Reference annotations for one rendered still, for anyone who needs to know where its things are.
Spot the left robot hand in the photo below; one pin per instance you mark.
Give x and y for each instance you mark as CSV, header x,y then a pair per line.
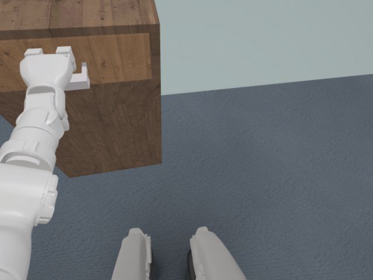
x,y
51,68

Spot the left robot upper arm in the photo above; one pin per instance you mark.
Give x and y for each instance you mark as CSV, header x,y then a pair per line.
x,y
27,197

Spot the robot right shin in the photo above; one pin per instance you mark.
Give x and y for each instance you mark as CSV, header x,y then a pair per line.
x,y
199,272

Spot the handle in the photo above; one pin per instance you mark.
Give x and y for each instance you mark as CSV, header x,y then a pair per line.
x,y
79,80

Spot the drawer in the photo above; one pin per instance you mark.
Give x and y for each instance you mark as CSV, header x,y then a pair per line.
x,y
109,58

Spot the cabinet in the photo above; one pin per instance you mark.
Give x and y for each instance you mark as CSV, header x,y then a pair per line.
x,y
112,126

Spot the robot left thigh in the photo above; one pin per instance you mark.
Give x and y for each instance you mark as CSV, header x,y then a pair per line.
x,y
135,254

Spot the robot left forearm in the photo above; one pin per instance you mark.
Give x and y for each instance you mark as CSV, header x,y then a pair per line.
x,y
35,138

